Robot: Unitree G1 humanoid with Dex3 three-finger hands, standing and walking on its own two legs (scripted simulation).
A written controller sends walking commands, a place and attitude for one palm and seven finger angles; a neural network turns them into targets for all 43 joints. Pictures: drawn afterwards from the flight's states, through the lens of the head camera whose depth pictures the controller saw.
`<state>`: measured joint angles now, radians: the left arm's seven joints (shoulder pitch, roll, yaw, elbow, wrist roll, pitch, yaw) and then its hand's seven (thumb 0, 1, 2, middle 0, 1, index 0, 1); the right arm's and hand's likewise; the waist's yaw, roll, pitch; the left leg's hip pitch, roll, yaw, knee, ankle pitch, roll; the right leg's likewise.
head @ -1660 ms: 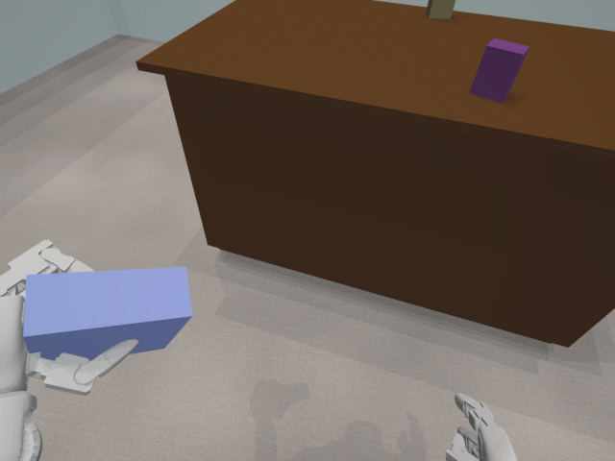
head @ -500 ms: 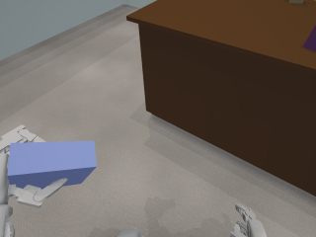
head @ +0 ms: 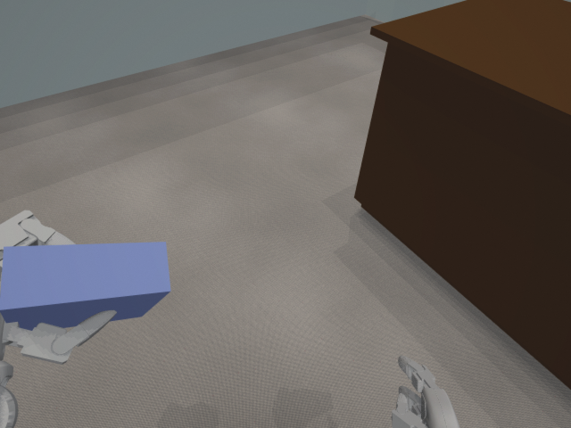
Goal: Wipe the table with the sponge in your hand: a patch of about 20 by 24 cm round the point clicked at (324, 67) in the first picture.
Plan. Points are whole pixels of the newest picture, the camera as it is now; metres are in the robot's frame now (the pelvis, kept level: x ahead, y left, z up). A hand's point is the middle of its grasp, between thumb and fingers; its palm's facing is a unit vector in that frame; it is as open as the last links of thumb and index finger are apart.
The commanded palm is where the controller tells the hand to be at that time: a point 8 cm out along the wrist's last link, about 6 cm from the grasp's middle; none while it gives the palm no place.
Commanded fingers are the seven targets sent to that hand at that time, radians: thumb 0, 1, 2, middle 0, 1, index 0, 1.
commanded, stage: walk around to get in front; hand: left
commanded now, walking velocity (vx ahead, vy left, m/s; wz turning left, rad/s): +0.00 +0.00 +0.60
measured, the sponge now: (111, 287) +0.22 +0.21 +0.16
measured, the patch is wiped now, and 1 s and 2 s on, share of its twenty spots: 0.00 0.00 0.00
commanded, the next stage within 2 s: none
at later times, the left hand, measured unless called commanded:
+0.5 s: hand out of the picture +0.03 +0.28 +0.19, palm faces +0.63 -0.68 -0.39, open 9.2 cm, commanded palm -0.04 +0.30 +0.19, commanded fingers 0.00 0.10 1.30 -1.20 -1.60 -1.20 -1.60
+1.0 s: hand out of the picture -0.13 +0.25 +0.19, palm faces +0.80 -0.41 -0.43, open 9.2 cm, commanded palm -0.20 +0.25 +0.19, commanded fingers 0.00 0.10 1.30 -1.20 -1.60 -1.20 -1.60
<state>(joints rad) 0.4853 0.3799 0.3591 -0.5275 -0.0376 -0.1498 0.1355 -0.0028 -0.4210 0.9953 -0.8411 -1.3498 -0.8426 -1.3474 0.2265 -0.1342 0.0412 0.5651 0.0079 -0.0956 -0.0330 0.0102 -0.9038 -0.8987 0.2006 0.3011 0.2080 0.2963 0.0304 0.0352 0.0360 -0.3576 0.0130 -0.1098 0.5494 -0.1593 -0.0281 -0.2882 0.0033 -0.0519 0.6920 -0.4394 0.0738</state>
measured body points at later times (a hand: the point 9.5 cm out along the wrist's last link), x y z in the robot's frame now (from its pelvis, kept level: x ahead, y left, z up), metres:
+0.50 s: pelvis -0.10 -0.01 +0.00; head -0.11 +0.01 +0.45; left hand -0.01 +0.31 +0.21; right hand +0.12 -0.18 -0.06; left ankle -0.08 +0.11 -0.73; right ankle -0.04 -0.13 -0.66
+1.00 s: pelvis -0.16 -0.07 +0.02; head -0.14 -0.07 +0.47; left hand -0.18 +0.26 +0.21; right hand +0.12 -0.19 -0.08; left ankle -0.23 +0.08 -0.68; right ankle -0.10 -0.14 -0.73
